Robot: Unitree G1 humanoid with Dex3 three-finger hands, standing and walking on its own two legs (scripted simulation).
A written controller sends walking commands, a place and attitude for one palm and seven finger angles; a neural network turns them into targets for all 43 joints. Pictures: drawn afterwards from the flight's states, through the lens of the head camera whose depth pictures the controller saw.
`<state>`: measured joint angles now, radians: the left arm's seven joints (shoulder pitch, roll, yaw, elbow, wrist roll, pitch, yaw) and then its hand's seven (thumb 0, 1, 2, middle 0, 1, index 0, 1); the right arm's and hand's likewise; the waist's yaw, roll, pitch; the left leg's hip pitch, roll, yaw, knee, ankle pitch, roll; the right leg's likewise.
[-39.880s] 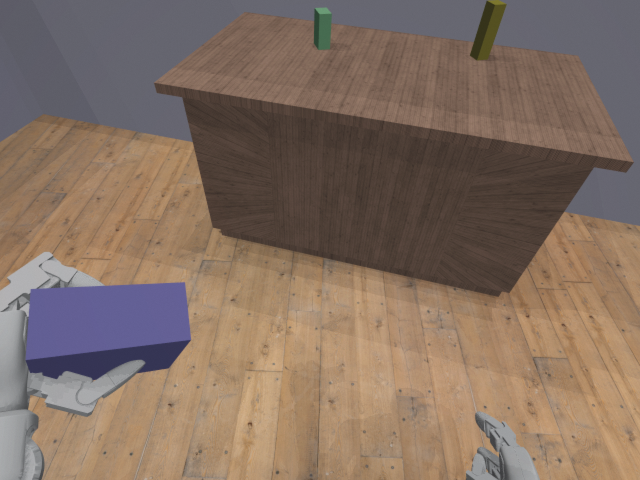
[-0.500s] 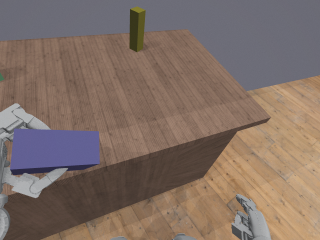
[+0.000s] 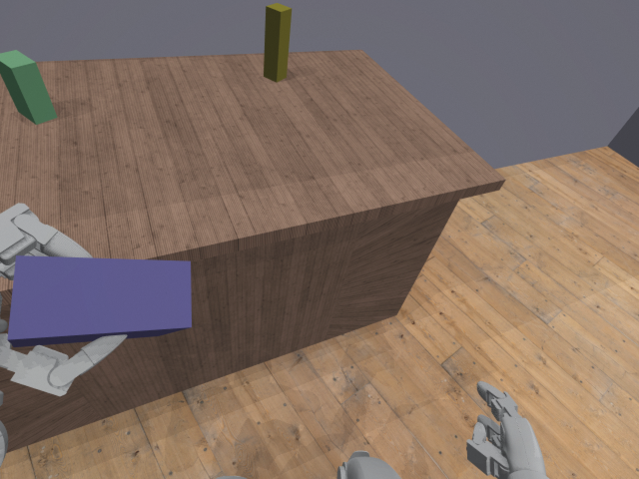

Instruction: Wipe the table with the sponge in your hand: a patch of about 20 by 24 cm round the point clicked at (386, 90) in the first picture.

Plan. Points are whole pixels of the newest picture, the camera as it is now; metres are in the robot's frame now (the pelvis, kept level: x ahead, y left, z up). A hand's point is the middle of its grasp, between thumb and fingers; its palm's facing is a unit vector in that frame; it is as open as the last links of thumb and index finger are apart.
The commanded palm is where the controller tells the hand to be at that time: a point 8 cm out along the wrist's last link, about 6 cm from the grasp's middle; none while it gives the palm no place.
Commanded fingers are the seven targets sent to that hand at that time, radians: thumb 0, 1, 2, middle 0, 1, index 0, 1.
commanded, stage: stop stepping back and stand still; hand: left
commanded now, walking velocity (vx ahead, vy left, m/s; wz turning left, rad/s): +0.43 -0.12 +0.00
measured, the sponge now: (127, 303) +0.23 +0.21 +0.16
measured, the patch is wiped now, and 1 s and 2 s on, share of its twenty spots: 1.00 1.00 1.00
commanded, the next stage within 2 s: stand and wait in 1.18 s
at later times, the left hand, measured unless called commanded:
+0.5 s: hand out of the picture +0.03 +0.22 +0.20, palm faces +0.35 -0.88 -0.33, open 9.6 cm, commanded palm -0.02 +0.26 +0.21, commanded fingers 0.00 0.10 1.30 -1.20 -1.60 -1.20 -1.60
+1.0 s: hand out of the picture -0.06 +0.17 +0.19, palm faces +0.31 -0.88 -0.35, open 9.6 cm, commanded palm -0.10 +0.23 +0.21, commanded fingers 0.00 0.10 1.30 -1.20 -1.60 -1.20 -1.60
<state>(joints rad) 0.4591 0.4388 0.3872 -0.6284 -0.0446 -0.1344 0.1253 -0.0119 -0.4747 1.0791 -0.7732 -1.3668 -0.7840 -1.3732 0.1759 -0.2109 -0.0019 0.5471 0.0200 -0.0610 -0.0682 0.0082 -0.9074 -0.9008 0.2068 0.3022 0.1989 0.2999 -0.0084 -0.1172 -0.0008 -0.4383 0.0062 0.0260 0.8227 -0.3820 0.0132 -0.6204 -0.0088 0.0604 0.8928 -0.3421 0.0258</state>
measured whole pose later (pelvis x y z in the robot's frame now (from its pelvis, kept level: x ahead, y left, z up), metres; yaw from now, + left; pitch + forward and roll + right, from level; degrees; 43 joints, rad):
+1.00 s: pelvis -0.27 -0.05 +0.02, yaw -1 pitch +0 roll -2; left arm 0.50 0.36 0.32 -0.56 -0.05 -0.14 0.08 -0.01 -0.48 1.08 -0.77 -1.37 -0.78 -1.37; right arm 0.27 -0.22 0.00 0.66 0.04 -0.07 -0.03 0.01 -0.91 -0.90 0.21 0.30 0.20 0.30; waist -0.02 0.00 -0.06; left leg -0.50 0.04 0.01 1.08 -0.39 0.06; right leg -0.39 0.00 -0.09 0.65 -0.26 -0.03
